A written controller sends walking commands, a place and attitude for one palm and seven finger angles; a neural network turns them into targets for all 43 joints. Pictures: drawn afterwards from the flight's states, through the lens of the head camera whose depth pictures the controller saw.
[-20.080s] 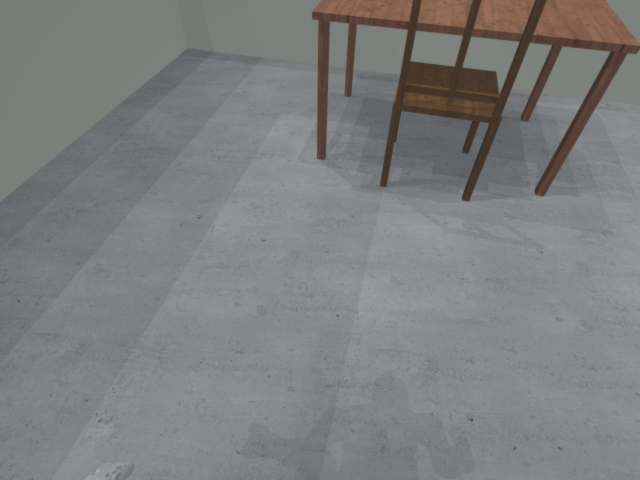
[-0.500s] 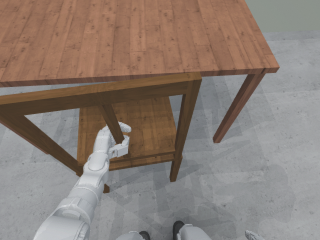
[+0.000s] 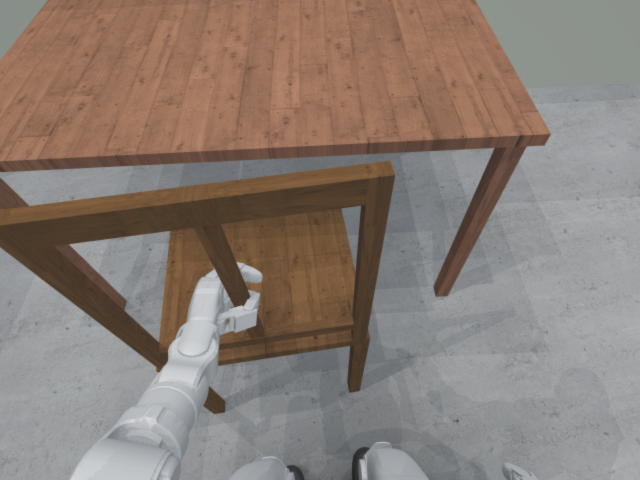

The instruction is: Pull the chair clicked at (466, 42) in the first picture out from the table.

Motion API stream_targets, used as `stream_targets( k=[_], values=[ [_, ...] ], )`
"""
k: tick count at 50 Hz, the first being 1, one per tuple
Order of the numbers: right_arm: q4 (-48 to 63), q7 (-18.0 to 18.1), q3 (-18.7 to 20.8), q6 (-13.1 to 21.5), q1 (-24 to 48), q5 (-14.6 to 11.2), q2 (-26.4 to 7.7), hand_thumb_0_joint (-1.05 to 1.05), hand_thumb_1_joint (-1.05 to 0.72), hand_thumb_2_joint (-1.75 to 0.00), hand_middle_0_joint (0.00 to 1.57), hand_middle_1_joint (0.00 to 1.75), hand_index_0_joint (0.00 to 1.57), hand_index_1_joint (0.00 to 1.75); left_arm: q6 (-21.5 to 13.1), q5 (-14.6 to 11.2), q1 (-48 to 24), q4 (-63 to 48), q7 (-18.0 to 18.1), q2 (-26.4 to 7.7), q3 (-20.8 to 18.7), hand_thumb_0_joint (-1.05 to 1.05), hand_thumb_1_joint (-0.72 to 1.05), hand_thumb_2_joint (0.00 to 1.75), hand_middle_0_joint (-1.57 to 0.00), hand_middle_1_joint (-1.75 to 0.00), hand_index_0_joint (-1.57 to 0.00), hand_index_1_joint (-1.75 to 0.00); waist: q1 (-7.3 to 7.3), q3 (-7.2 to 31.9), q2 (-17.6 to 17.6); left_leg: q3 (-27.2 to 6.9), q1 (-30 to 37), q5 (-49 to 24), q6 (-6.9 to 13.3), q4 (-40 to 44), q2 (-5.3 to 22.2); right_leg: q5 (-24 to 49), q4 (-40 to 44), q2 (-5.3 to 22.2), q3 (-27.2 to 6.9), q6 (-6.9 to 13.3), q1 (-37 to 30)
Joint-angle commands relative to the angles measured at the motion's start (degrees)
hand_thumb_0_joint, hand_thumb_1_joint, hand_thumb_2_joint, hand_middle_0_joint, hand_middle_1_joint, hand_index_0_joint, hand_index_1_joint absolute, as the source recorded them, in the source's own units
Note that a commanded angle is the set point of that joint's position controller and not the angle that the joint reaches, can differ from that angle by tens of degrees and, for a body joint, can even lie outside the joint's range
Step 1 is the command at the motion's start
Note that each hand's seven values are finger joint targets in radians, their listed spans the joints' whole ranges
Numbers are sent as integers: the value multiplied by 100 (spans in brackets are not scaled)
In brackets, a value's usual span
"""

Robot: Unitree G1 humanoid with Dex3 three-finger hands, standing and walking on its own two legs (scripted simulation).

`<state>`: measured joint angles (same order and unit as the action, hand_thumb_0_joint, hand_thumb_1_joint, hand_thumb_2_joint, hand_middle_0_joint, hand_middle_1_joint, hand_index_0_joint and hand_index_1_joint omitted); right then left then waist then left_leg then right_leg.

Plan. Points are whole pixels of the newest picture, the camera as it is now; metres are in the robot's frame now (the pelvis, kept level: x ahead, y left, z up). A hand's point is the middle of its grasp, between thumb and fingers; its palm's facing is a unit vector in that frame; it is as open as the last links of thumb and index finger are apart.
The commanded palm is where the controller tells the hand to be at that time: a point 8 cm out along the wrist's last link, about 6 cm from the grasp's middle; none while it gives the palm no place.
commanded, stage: step backward, pulling the chair out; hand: left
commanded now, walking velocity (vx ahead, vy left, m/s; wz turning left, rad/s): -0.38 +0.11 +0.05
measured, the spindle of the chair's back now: (237, 290) +0.37 +0.13 -0.05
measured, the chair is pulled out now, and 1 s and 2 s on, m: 0.18 0.25 0.37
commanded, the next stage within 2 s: none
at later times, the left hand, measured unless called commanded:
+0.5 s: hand (237, 333) +0.31 +0.13 -0.05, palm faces -0.13 -0.98 -0.18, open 5.5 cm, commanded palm +0.31 +0.18 -0.05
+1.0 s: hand (231, 352) +0.28 +0.13 -0.05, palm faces -0.06 -0.98 -0.18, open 5.6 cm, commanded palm +0.27 +0.19 -0.04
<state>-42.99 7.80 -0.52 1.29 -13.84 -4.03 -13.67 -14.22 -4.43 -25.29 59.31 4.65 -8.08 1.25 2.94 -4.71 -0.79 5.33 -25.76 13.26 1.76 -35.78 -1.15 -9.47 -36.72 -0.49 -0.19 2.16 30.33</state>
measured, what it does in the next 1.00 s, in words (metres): steps on the spot: left foot, then right foot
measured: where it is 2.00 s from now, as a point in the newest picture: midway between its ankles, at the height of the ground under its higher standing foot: outside the picture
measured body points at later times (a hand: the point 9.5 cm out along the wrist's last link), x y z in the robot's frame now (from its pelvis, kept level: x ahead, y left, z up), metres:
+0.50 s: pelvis -0.04 +0.04 +0.00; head +0.02 +0.03 +0.44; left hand +0.31 +0.18 -0.04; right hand +0.04 -0.21 -0.13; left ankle -0.07 +0.19 -0.72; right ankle +0.10 -0.09 -0.72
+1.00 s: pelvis -0.08 +0.03 +0.01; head +0.01 +0.02 +0.45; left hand +0.28 +0.18 -0.04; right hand +0.00 -0.24 -0.13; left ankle -0.10 +0.17 -0.71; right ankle +0.00 -0.09 -0.72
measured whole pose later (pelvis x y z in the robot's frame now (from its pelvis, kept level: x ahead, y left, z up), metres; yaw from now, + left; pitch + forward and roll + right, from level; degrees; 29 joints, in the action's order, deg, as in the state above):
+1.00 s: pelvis -0.08 +0.03 +0.01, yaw +2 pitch +3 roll +0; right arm -44.0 6.4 1.2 -0.4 -12.4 -2.2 -13.9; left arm -11.0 -1.4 -31.2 58.6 4.9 -7.5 1.0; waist 3.8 -9.3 -1.1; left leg -1.3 -22.1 22.0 -2.7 -42.7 2.1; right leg -10.1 -33.0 1.5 2.9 0.8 25.4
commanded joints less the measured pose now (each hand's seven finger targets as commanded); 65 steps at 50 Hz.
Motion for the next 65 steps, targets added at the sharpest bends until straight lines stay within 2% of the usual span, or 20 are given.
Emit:
stream_targets(
  k=[1,5,10,13,15,20,26,30,34,37,39,41,43,45,48,52,55,59,62,65],
  values=[
    [473,-4,385,253,-348,14,-856,0,-90,-90,20,30,20,30,-358,274,-1988,-1042,248,-1442,-289,0,90,90,-50,-145,-50,-145,-99,2000,1099,-659,593,1467,-249,-576,106,-1308,2167,1751,-2334,452,-776],
    [379,-169,330,278,-184,-15,-835,0,-90,-90,20,30,20,30,-199,342,-2097,-1103,232,-1329,-328,0,90,90,-50,-145,-50,-145,-174,2464,952,-1171,-20,1854,-321,-1488,105,821,1792,2310,-2166,816,-2129],
    [329,-142,258,151,-220,36,-819,0,-90,-90,20,30,20,30,23,296,-2043,-1339,207,-1142,-170,0,90,90,-50,-145,-50,-145,33,2722,467,-794,835,636,-365,532,145,2042,1146,1800,-1129,299,-2424],
    [551,-49,360,38,-209,99,-897,0,-90,-90,20,30,20,30,138,315,-2002,-1625,161,-893,-39,0,90,90,-50,-145,-50,-145,-48,2722,88,-982,1023,-971,-193,1120,743,2104,622,1019,-466,-121,-2425],
    [602,-86,467,-48,-344,56,-820,0,-90,-90,20,30,20,30,168,360,-2055,-1632,66,-652,70,0,90,90,-50,-145,-50,-145,3,3071,784,-505,1420,-1268,-322,767,758,2185,882,948,-472,-209,-2567],
    [1024,-85,438,-268,73,199,-791,0,-90,-90,20,30,20,30,57,444,-1909,-2040,45,-612,55,0,90,90,-50,-145,-50,-145,-24,2411,-864,-889,786,-1759,-182,1098,1289,1624,-135,537,-55,-229,-2128],
    [938,-66,447,-271,15,212,-737,0,-90,-90,20,30,20,30,-13,468,-2267,-1963,56,-738,-13,0,90,90,-50,-145,-50,-145,-64,1587,-289,-774,-209,252,-113,796,1216,530,-27,746,-479,-36,-1829],
    [468,-78,431,-40,-470,146,-578,0,-90,-90,20,30,20,30,-107,462,-2139,-1358,72,-1054,-202,0,90,90,-50,-145,-50,-145,-17,2034,1340,-278,864,1587,-304,-556,157,-910,1978,1494,-1275,147,-961],
    [322,-102,310,125,-397,132,-595,0,-90,-90,20,30,20,30,-74,517,-2188,-1134,108,-1053,-320,0,90,90,-50,-145,-50,-145,-46,2431,1511,-563,886,1637,-288,-935,137,-620,2060,1715,-1121,288,-1419],
    [315,-38,243,174,-391,150,-741,0,-90,-90,20,30,20,30,-60,467,-2254,-1173,124,-982,-238,0,90,90,-50,-145,-50,-145,60,2454,582,-626,1178,898,-161,1205,446,-94,1200,1251,-425,-110,-1546],
    [639,4,343,97,-186,185,-917,0,-90,-90,20,30,20,30,-70,462,-2166,-1410,91,-634,-40,0,90,90,-50,-145,-50,-145,-31,2274,-930,-1498,584,-205,188,1514,1366,58,-326,503,68,-324,-1523],
    [870,-59,315,-28,168,305,-744,0,-90,-90,20,30,20,30,-39,486,-2478,-1958,67,-546,38,0,90,90,-50,-145,-50,-145,-149,1875,-1790,-1615,-48,-796,403,1651,1848,-682,-1364,429,32,-260,-1673],
    [716,-106,358,-51,16,246,-708,0,-90,-90,20,30,20,30,-11,447,-2541,-1763,77,-481,11,0,90,90,-50,-145,-50,-145,-157,1716,-631,-1440,571,-2273,338,761,1804,5,-499,464,-80,-158,-1669],
    [492,-115,477,-14,-390,201,-761,0,-90,-90,20,30,20,30,-106,475,-2605,-1511,110,-591,-20,0,90,90,-50,-145,-50,-145,27,2456,590,-891,1287,-2960,-263,-463,1204,3504,632,1028,-542,165,-2440],
    [361,-50,442,42,-197,176,-796,0,-90,-90,20,30,20,30,-42,449,-2554,-1112,79,-975,-211,0,90,90,-50,-145,-50,-145,-35,2601,1100,-867,319,1226,-508,-1024,420,5558,834,2085,-1280,765,-3171],
    [423,-18,295,-33,12,165,-743,0,-90,-90,20,30,20,30,66,397,-2241,-1387,116,-1000,-183,0,90,90,-50,-145,-50,-145,-28,2681,355,-802,805,629,-415,364,550,3520,799,1839,-767,293,-2802],
    [741,2,397,-191,108,199,-903,0,-90,-90,20,30,20,30,117,323,-2015,-1894,131,-730,-15,0,90,90,-50,-145,-50,-145,-22,2917,-233,-1165,1536,-2413,-75,897,1270,2467,292,832,-141,-252,-2383],
    [978,-84,353,-363,402,252,-735,0,-90,-90,20,30,20,30,41,385,-2159,-2183,86,-624,48,0,90,90,-50,-145,-50,-145,-96,2244,-910,-1094,435,-1282,125,1262,1625,312,-355,551,1,-226,-2268],
    [951,-61,380,-343,339,229,-730,0,-90,-90,20,30,20,30,-29,405,-2193,-2106,117,-787,-38,0,90,90,-50,-145,-50,-145,-124,1988,-370,-934,125,-409,49,1002,1462,301,-44,702,-244,-142,-2142],
    [772,-37,422,-227,68,193,-646,0,-90,-90,20,30,20,30,-134,428,-2230,-1898,144,-1075,-141,0,90,90,-50,-145,-50,-145,-56,2107,758,-436,707,1142,-246,110,642,-395,1409,1375,-1115,77,-1331]
  ],
)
